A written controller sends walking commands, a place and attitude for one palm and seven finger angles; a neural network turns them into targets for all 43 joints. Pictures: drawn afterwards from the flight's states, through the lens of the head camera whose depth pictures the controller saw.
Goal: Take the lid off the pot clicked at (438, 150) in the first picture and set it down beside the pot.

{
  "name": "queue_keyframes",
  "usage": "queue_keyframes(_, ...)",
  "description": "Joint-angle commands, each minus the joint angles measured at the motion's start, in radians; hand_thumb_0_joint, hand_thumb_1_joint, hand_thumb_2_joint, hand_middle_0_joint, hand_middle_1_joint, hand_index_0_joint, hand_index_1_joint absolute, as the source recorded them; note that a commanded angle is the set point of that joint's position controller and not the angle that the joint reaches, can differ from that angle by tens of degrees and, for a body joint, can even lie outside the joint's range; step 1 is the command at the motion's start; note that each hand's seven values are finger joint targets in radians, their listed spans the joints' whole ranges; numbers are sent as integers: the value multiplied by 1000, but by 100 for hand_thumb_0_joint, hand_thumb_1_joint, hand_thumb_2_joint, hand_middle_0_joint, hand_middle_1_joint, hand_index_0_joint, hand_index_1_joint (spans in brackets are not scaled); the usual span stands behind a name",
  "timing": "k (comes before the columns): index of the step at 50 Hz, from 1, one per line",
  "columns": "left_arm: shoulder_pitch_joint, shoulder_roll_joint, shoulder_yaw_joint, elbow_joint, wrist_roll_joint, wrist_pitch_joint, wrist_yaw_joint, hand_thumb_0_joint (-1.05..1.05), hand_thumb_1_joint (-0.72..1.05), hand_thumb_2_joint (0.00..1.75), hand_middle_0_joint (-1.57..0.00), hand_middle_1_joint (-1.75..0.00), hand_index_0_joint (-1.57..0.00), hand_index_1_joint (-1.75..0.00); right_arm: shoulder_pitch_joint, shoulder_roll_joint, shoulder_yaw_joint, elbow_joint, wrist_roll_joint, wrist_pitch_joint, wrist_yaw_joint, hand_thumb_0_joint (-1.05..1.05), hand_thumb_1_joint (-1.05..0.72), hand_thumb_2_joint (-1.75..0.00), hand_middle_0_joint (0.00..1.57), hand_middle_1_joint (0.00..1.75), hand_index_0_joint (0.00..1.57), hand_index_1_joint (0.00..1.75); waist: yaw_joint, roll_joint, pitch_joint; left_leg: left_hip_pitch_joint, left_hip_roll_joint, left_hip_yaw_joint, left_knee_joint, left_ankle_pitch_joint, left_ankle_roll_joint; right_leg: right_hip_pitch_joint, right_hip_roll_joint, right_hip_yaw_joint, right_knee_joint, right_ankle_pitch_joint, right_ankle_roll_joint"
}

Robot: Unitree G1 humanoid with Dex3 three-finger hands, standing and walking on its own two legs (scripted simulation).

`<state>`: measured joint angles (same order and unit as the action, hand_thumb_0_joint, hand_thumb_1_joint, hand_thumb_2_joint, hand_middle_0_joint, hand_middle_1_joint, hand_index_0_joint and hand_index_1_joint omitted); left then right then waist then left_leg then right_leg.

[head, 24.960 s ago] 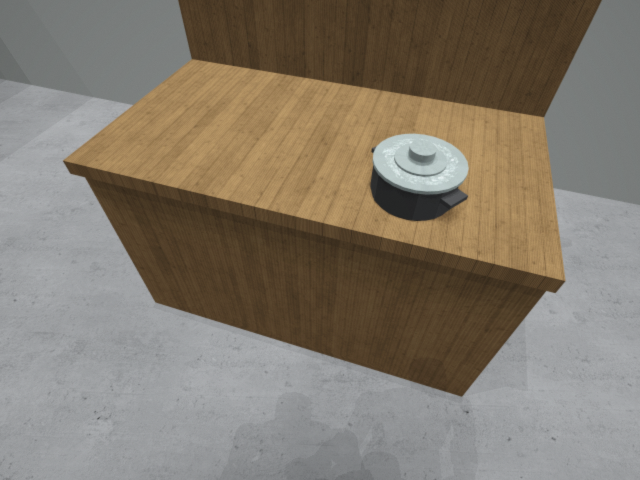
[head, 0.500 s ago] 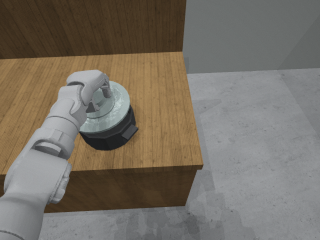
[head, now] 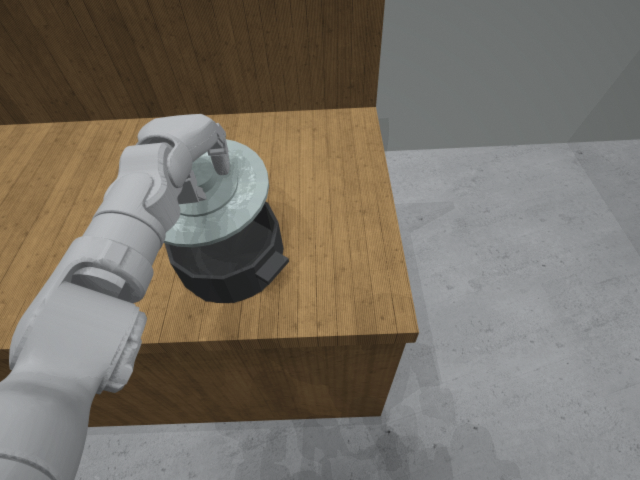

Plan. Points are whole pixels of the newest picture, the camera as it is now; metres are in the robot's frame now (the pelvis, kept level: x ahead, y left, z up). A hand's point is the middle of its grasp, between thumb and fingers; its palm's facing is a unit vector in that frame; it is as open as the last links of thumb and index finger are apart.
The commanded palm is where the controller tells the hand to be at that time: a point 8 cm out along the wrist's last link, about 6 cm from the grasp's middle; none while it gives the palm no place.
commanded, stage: lift the lid straight up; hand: left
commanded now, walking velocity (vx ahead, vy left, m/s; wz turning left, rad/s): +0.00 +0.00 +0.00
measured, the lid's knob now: (196, 176) +0.51 +0.16 +0.10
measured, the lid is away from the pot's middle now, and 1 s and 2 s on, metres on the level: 0.01 0.03 0.17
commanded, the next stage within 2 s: move the lid sideways beside the pot in 0.68 s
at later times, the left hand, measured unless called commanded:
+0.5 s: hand (183, 156) +0.46 +0.14 +0.17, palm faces -0.28 -0.06 -0.96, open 7.6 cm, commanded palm +0.46 +0.15 +0.24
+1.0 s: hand (162, 151) +0.48 +0.17 +0.17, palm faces -0.28 -0.05 -0.96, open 7.6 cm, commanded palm +0.46 +0.18 +0.24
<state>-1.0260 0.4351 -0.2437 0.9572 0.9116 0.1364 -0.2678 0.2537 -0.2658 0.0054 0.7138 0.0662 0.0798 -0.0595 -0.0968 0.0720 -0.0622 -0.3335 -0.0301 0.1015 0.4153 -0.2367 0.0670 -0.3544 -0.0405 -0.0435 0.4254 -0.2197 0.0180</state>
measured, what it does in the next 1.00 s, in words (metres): stands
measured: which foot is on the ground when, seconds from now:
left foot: down 0.00-1.00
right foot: down 0.00-1.00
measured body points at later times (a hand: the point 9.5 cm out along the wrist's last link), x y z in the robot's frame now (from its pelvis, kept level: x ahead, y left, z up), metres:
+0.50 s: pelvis -0.01 -0.01 +0.00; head +0.02 -0.03 +0.45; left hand +0.47 +0.14 +0.22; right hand +0.09 -0.27 -0.13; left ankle -0.02 +0.07 -0.74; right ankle -0.01 -0.13 -0.74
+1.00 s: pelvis -0.01 +0.00 +0.00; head +0.03 -0.03 +0.45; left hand +0.48 +0.17 +0.22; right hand +0.07 -0.27 -0.13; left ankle -0.02 +0.07 -0.74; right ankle -0.01 -0.13 -0.74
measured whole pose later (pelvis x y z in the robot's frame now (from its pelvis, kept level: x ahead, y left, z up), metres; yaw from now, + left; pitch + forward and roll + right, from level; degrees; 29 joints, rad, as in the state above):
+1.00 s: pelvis -0.01 +0.00 +0.00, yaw +0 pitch +7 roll +0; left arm -1.11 0.51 -0.21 0.96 0.93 0.15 -0.36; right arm 0.25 -0.29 0.02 0.71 0.07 0.06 -0.07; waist -0.10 0.07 -0.04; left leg -0.30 -0.03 0.10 0.38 -0.21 0.07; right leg -0.32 -0.04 -0.04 0.39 -0.19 0.01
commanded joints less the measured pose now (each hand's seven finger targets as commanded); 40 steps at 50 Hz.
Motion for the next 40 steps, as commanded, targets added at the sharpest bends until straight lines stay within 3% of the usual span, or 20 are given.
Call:
queue_keyframes(1,-679,287,102,-262,10,7,57,0,60,99,-67,-107,-84,-114,6,-144,-39,-99,-3,-35,-6,0,-90,-90,20,30,20,30,-6,-50,-480,302,30,-118,19,458,0,121,41,14,5,389,-50)
queue_keyframes(2,-675,312,133,-290,5,-2,54,0,60,99,-67,-107,-84,-114,0,-144,-40,-105,-6,-39,-7,0,-90,-90,20,30,20,30,3,-35,-507,312,31,-118,23,491,1,138,37,21,6,410,-52)
queue_keyframes(4,-695,307,114,-314,15,-4,50,0,60,99,-67,-107,-84,-114,-5,-141,-37,-107,-6,-39,-6,0,-90,-90,20,30,20,30,0,-15,-523,342,32,-121,23,520,-2,135,37,20,5,417,-49)
queue_keyframes(5,-678,250,73,-291,13,4,46,0,60,99,-67,-107,-84,-114,-9,-134,-39,-108,-4,-40,-3,0,-90,-90,20,30,20,30,-6,-27,-494,339,34,-126,27,531,-3,117,38,15,6,407,-49)
queue_keyframes(8,-673,267,86,-261,16,21,40,0,60,99,-67,-107,-84,-114,-3,-145,-39,-95,-4,-33,5,0,-90,-90,20,30,20,30,-5,-34,-443,319,40,-127,23,511,-7,93,41,11,-1,381,-50)
queue_keyframes(10,-691,237,64,-260,5,32,31,0,60,99,-67,-107,-84,-114,-13,-140,-38,-102,-2,-36,5,0,-90,-90,20,30,20,30,-6,-47,-436,309,32,-123,13,463,-5,100,39,9,-2,368,-51)
queue_keyframes(13,-670,316,126,-280,3,32,18,0,60,99,-67,-107,-84,-114,-26,-145,-33,-116,-6,-35,3,0,-90,-90,20,30,20,30,13,-44,-478,300,25,-118,8,466,0,168,33,22,0,406,-52)
queue_keyframes(14,-703,291,96,-309,7,29,13,0,60,99,-67,-107,-84,-114,-34,-140,-29,-120,-4,-37,2,0,-90,-90,20,30,20,30,8,-49,-499,312,23,-119,4,463,-1,169,32,20,-2,407,-50)
queue_keyframes(18,-715,249,58,-292,16,37,4,0,60,99,-67,-107,-84,-114,-38,-138,-32,-115,0,-41,4,0,-90,-90,20,30,20,30,-1,-43,-436,318,31,-127,4,455,-3,117,36,14,-12,359,-52)
queue_keyframes(21,-696,305,105,-234,6,50,-6,0,60,99,-67,-107,-84,-114,-40,-144,-24,-112,0,-41,-5,0,-90,-90,20,30,20,30,9,-109,-418,264,17,-114,-15,356,6,164,33,20,-19,358,-51)
queue_keyframes(22,-692,326,123,-231,-4,49,-13,0,60,99,-67,-107,-84,-114,-44,-148,-21,-114,2,-39,-10,0,-90,-90,20,30,20,30,12,-97,-410,240,14,-108,-23,327,6,180,29,25,-25,358,-53)
queue_keyframes(25,-750,273,53,-220,7,57,-23,0,60,99,-67,-107,-84,-114,-51,-142,-16,-113,7,-43,-17,0,-90,-90,20,30,20,30,-6,-101,-370,224,13,-103,-34,281,8,159,26,22,-32,326,-49)
queue_keyframes(27,-751,298,79,-257,22,44,-29,0,60,99,-67,-107,-84,-114,-49,-143,-19,-121,2,-49,-19,0,-90,-90,20,30,20,30,3,-82,-419,254,14,-107,-26,316,9,169,25,28,-32,344,-53)
queue_keyframes(30,-703,324,92,-167,23,48,-42,0,60,99,-67,-107,-84,-114,-43,-148,-16,-118,3,-40,-27,0,-90,-90,20,30,20,30,-2,-120,-382,210,13,-99,-36,244,12,180,23,32,-42,308,-48)
queue_keyframes(33,-762,315,72,-213,7,25,-52,0,60,99,-67,-107,-84,-114,-43,-151,-16,-124,7,-47,-32,0,-90,-90,20,30,20,30,-12,-97,-395,215,12,-96,-38,225,15,179,21,37,-46,302,-46)
queue_keyframes(35,-818,300,55,-269,10,5,-48,0,60,99,-67,-107,-84,-114,-34,-144,-20,-126,5,-64,-32,0,-90,-90,20,30,20,30,-15,-25,-441,282,14,-107,-27,268,13,151,24,32,-40,305,-50)
queue_keyframes(36,-832,336,84,-307,15,-9,-43,0,60,99,-67,-107,-84,-114,-24,-144,-21,-124,3,-72,-33,0,-90,-90,20,30,20,30,-10,-27,-493,313,15,-115,-20,311,12,168,26,33,-36,332,-51)
queue_keyframes(38,-853,335,90,-401,12,-44,-32,0,60,99,-67,-107,-84,-114,-19,-137,-27,-134,-3,-86,-29,0,-90,-90,20,30,20,30,-8,51,-547,385,21,-130,-1,430,6,155,28,30,-25,371,-55)
queue_keyframes(39,-821,318,90,-371,13,-45,-27,0,60,99,-67,-107,-84,-114,-10,-132,-30,-128,-5,-91,-29,0,-90,-90,20,30,20,30,-7,41,-551,401,23,-131,2,457,5,148,31,26,-28,369,-53)
queue_keyframes(40,-769,357,129,-316,15,-39,-23,0,60,99,-67,-107,-84,-114,0,-141,-33,-115,-7,-87,-27,0,-90,-90,20,30,20,30,-1,4,-509,370,28,-128,2,449,6,151,31,25,-32,373,-53)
